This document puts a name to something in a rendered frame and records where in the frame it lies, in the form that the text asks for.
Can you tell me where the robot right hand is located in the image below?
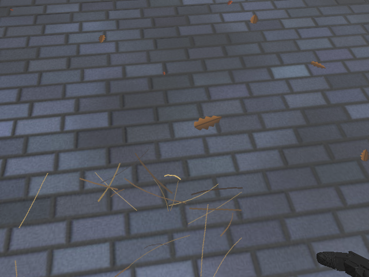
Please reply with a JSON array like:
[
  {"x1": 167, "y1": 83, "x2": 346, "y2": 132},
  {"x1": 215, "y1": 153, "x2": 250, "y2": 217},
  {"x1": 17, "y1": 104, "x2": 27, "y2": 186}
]
[{"x1": 317, "y1": 251, "x2": 369, "y2": 277}]

